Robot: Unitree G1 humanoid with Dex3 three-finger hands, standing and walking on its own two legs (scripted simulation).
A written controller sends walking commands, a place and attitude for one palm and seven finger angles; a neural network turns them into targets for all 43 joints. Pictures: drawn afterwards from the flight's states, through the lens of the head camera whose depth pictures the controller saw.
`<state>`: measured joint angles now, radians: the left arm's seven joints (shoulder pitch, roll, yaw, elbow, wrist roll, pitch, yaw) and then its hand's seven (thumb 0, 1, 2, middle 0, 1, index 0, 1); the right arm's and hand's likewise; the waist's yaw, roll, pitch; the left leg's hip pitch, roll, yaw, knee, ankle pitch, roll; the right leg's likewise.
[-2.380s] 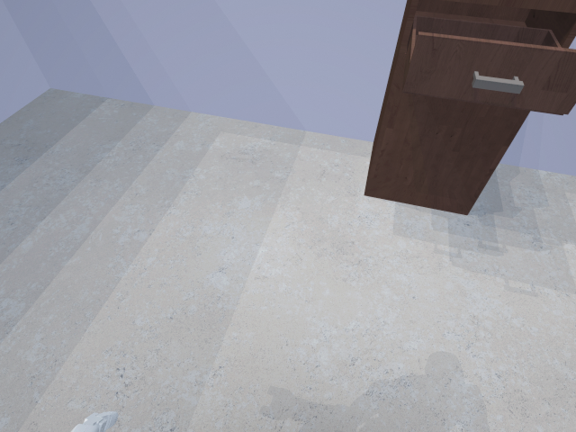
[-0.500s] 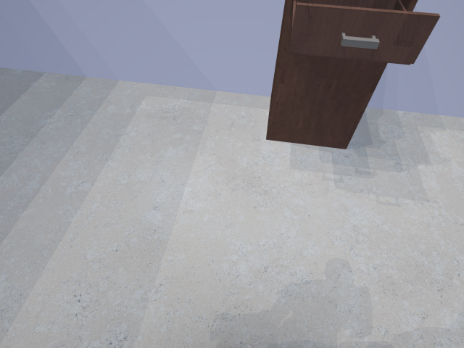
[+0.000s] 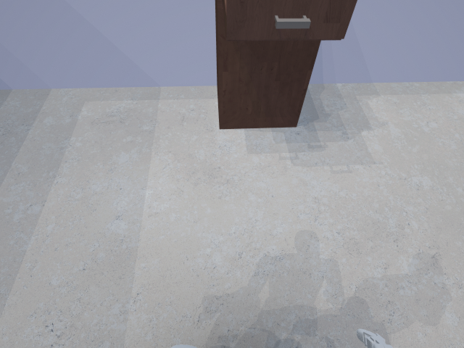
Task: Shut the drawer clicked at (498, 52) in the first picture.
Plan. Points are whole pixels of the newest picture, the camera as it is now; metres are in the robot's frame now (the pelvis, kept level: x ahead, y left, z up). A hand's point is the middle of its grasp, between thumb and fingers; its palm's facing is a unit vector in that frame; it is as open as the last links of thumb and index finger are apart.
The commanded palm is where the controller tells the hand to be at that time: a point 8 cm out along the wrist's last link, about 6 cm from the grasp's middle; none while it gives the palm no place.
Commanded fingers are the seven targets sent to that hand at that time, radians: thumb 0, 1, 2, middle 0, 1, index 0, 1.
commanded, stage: walk to a spot facing it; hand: left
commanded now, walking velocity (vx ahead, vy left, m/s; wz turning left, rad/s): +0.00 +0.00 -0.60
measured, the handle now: (291, 20) +1.11 -0.08 +0.02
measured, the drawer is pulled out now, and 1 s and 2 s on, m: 0.27 0.27 0.27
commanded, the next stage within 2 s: turn to face it in 1.82 s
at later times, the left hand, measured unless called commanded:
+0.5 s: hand (163, 321) +0.18 +0.16 -0.16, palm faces -0.38 -0.91 -0.19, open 7.4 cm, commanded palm none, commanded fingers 0.00 0.90 0.90 -0.20 -0.30 -0.20 -0.30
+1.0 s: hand (189, 270) +0.29 +0.13 -0.19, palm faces -0.51 -0.84 -0.16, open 7.4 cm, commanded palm none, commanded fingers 0.00 0.90 0.90 -0.20 -0.30 -0.20 -0.30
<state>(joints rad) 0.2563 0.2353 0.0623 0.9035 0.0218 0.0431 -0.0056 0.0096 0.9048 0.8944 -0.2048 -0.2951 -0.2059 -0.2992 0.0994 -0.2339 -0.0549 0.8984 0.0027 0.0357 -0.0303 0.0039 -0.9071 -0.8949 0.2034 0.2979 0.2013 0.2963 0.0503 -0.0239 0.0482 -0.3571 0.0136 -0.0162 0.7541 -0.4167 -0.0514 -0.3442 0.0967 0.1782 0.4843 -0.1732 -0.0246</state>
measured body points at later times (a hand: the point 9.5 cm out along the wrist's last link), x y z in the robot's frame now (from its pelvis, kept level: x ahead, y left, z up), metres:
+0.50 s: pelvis +0.00 +0.01 +0.00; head +0.03 +0.00 +0.45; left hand +0.20 +0.21 -0.14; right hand -0.10 -0.23 -0.14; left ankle -0.02 +0.14 -0.74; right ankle -0.05 -0.11 -0.72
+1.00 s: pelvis +0.18 -0.03 -0.01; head +0.21 -0.01 +0.44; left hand +0.32 +0.18 -0.18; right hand +0.12 -0.28 -0.13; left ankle +0.27 +0.02 -0.74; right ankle +0.01 -0.09 -0.64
